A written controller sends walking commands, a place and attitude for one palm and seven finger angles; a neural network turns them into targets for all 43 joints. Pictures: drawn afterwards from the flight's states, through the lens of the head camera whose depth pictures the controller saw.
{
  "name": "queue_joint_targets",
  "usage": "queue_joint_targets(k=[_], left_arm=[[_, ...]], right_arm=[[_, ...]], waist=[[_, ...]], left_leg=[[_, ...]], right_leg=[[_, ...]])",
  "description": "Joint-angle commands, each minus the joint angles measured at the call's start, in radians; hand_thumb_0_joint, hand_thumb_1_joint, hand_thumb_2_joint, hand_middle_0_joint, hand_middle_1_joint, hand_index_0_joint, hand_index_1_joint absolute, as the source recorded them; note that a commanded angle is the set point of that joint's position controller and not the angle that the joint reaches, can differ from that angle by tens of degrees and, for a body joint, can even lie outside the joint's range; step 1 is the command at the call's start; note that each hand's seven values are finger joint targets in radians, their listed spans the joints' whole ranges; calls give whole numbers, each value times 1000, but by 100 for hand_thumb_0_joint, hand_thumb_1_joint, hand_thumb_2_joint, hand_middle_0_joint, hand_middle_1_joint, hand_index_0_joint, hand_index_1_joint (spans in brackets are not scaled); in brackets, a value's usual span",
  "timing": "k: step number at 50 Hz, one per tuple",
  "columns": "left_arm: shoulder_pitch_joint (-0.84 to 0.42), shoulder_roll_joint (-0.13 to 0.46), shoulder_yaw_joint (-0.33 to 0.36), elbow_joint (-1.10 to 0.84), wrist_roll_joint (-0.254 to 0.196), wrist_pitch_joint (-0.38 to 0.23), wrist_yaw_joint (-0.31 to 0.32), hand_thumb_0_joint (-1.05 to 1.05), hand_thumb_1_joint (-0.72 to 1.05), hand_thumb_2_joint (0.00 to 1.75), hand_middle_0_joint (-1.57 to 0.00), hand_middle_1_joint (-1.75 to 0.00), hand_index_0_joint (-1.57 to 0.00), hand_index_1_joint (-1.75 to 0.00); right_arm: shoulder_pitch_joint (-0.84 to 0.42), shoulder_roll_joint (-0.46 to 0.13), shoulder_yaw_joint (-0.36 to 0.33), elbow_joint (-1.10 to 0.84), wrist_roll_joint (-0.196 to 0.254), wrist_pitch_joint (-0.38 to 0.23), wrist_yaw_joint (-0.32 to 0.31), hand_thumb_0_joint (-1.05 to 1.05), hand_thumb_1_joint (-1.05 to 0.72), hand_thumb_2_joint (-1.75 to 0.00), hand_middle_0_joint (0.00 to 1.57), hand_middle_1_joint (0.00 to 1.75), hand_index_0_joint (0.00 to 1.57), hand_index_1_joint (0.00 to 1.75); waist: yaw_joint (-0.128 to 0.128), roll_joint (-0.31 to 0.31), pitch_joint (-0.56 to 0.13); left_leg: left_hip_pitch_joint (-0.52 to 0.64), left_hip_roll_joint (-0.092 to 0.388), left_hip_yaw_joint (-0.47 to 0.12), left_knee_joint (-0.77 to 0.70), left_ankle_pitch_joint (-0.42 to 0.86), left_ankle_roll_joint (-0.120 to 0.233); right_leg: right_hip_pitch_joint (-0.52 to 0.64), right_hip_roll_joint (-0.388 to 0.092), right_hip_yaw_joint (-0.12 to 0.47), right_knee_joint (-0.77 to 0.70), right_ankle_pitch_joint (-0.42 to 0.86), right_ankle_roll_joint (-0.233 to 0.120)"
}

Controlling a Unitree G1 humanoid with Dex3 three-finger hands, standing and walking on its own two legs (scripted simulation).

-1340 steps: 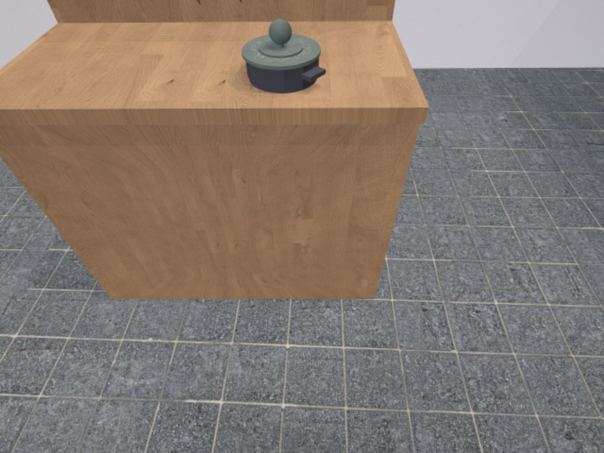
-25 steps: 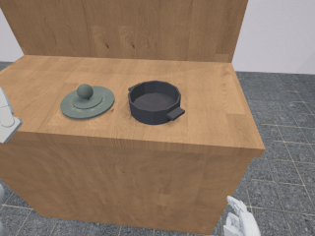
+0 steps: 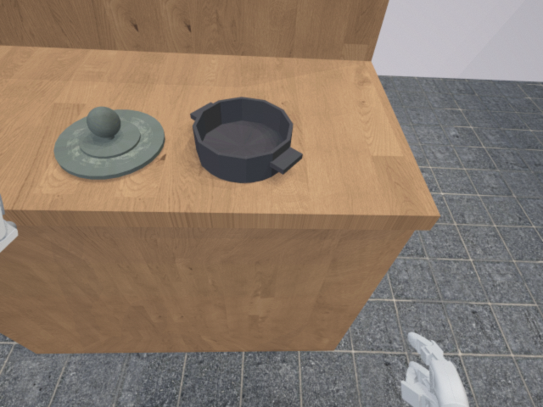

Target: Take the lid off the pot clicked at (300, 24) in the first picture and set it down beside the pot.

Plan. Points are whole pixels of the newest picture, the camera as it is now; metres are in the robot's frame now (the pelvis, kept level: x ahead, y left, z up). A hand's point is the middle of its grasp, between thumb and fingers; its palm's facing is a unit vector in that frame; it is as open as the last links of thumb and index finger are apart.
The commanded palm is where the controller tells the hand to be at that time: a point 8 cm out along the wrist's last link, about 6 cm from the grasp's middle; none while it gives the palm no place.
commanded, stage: step back with the hand held close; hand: left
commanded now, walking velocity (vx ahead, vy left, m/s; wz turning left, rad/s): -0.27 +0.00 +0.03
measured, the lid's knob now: (104, 122) +0.51 +0.32 +0.12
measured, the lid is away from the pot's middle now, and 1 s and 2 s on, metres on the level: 0.23 0.23 0.23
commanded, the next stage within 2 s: stop stepping back and stand still in 0.66 s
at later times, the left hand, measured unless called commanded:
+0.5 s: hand out of the picture +0.09 +0.23 +0.26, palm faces +0.45 -0.75 -0.48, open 7.4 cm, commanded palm +0.03 +0.29 +0.29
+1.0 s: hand out of the picture -0.09 +0.23 +0.27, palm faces +0.45 -0.77 -0.45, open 7.4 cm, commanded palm -0.13 +0.30 +0.29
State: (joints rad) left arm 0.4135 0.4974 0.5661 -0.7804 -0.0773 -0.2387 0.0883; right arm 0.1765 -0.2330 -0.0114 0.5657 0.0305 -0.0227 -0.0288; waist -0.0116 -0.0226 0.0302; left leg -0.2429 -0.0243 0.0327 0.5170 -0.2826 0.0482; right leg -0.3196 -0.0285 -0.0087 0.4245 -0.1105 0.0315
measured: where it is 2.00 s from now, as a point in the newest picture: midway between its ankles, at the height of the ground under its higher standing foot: outside the picture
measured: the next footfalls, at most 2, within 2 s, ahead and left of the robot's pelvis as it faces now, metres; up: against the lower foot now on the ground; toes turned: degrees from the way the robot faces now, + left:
right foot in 0.18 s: +0.02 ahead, -0.13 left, +0.00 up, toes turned +1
right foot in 0.66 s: -0.12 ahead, -0.12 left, +0.00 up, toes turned -1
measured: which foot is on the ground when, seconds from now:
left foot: down 0.00-0.68, up 0.70-0.90, down 0.92-1.00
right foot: down 0.00-0.04, up 0.06-0.16, down 0.18-0.42, up 0.44-0.64, down 0.66-0.92, up 0.94-1.00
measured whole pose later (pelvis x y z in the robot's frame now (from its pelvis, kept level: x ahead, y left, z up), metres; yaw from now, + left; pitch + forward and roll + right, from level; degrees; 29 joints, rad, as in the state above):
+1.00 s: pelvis -0.26 +0.01 -0.01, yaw +1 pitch +2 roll +0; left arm 0.50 0.50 0.60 -0.89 -0.07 -0.25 0.11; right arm 0.30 -0.20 -0.01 0.58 0.03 -0.12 -0.05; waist -0.03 -0.08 -0.02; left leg -0.28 0.03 -0.01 0.56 -0.31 -0.03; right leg -0.48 0.01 -0.02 0.75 -0.36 0.01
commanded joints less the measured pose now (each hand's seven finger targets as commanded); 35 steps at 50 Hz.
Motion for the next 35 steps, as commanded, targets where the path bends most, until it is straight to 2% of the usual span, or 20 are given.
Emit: queue_joint_targets(k=[1,4,6,8,11,12,13,15,17,19,20,21,22,25,28,30,32,33,34,35], left_arm=[[-43,193,167,-269,-12,-71,39,0,90,90,-20,-30,-20,-30],[-127,174,168,-203,-13,-69,52,0,90,90,-20,-30,-20,-30],[-189,157,146,-144,-10,-65,57,0,90,90,-20,-30,-20,-30],[-222,153,136,-45,-4,-54,56,0,90,90,-20,-30,-20,-30],[-279,166,106,39,7,-47,43,0,90,90,-20,-30,-20,-30],[-281,170,108,23,13,-50,41,0,90,90,-20,-30,-20,-30],[-235,176,123,7,8,-49,37,0,90,90,-20,-30,-20,-30],[-109,202,164,-44,-3,-49,35,0,90,90,-20,-30,-20,-30],[-43,189,151,-152,-6,-59,35,0,90,90,-20,-30,-20,-30],[-22,190,158,-244,-12,-83,47,0,90,90,-20,-30,-20,-30],[-32,213,172,-322,-9,-99,54,0,90,90,-20,-30,-20,-30],[-17,209,181,-338,-10,-105,57,0,90,90,-20,-30,-20,-30],[-24,208,186,-350,-16,-107,59,0,90,90,-20,-30,-20,-30],[-80,205,194,-359,-18,-111,72,0,90,90,-20,-30,-20,-30],[-155,165,167,-190,-9,-93,78,0,90,90,-20,-30,-20,-30],[-224,157,145,-109,-3,-80,74,0,90,90,-20,-30,-20,-30],[-273,155,124,-26,-2,-72,58,0,90,90,-20,-30,-20,-30],[-302,180,124,-3,3,-69,52,0,90,90,-20,-30,-20,-30],[-319,210,127,33,4,-67,48,0,90,90,-20,-30,-20,-30],[-294,214,130,30,3,-65,45,0,90,90,-20,-30,-20,-30]], right_arm=[[-80,-107,-43,-165,-4,-77,-1,0,-90,-90,20,30,20,30],[-65,-105,-49,-142,-16,-109,-2,0,-90,-90,20,30,20,30],[-58,-104,-51,-122,-12,-124,-3,0,-90,-90,20,30,20,30],[-57,-102,-50,-107,-8,-121,-1,0,-90,-90,20,30,20,30],[-50,-91,-52,-89,-13,-97,5,0,-90,-90,20,30,20,30],[-48,-85,-61,-85,-4,-88,3,0,-90,-90,20,30,20,30],[-53,-79,-65,-103,6,-86,0,0,-90,-90,20,30,20,30],[-64,-67,-53,-133,13,-90,-2,0,-90,-90,20,30,20,30],[-77,-55,-31,-154,11,-87,-3,0,-90,-90,20,30,20,30],[-87,-74,-25,-152,-2,-102,-15,0,-90,-90,20,30,20,30],[-104,-94,-33,-159,-7,-114,-22,0,-90,-90,20,30,20,30],[-89,-87,-35,-156,-13,-127,-20,0,-90,-90,20,30,20,30],[-72,-81,-41,-147,-9,-140,-13,0,-90,-90,20,30,20,30],[-27,-77,-46,-116,-38,-181,-14,0,-90,-90,20,30,20,30],[-28,-75,-56,-64,-30,-190,1,0,-90,-90,20,30,20,30],[-39,-82,-60,-53,-25,-179,2,0,-90,-90,20,30,20,30],[-58,-88,-55,-56,-21,-161,0,0,-90,-90,20,30,20,30],[-63,-83,-55,-66,-15,-149,-1,0,-90,-90,20,30,20,30],[-63,-73,-54,-74,-12,-137,-2,0,-90,-90,20,30,20,30],[-61,-73,-64,-69,-10,-130,-2,0,-90,-90,20,30,20,30]], waist=[[22,215,-231],[14,271,-136],[7,238,-85],[1,118,-69],[-30,-95,-108],[-29,-159,-169],[-15,-223,-213],[15,-150,-228],[7,-93,-224],[-3,55,-208],[10,212,-223],[16,285,-248],[19,269,-266],[6,350,-252],[2,276,-208],[-5,232,-206],[-1,129,-191],[-11,-14,-188],[-26,-148,-165],[-4,-189,-173]], left_leg=[[-89,208,-169,-153,478,18],[-200,262,-189,-198,350,48],[-187,249,-175,-156,343,43],[-163,205,-153,-57,364,15],[-72,79,-89,193,220,-36],[-79,61,-71,268,93,-44],[-99,54,-78,329,-57,-35],[-109,60,-98,356,-140,-17],[-85,88,-91,188,-87,-16],[-52,115,-122,-78,150,-6],[-55,193,-199,-141,281,9],[-84,256,-233,-155,378,30],[-86,271,-205,-135,449,38],[-17,306,-225,-128,670,60],[70,296,-193,-66,763,42],[85,275,-180,-40,685,21],[13,232,-167,15,476,-5],[-41,168,-116,104,286,-33],[-83,88,-52,232,79,-63],[-121,36,-50,405,-135,-67]], right_leg=[[177,10,5,230,35,-22],[114,26,23,359,-224,-26],[88,21,26,273,-214,-33],[115,-6,48,103,-20,-44],[63,-198,233,-76,453,-116],[125,-239,218,-62,596,-140],[148,-266,199,-59,603,-148],[109,-277,197,-65,435,-159],[84,-246,164,-33,328,-137],[63,-114,68,72,193,-70],[69,-28,15,166,99,-32],[69,17,0,265,-57,-20],[56,36,9,301,-174,-20],[-66,44,27,468,-363,-25],[-64,41,20,272,-338,-33],[-7,44,1,107,-226,-29],[88,19,20,-49,-11,-29],[104,-68,103,-99,212,-55],[56,-214,229,-148,322,-100],[9,-305,268,-186,330,-158]])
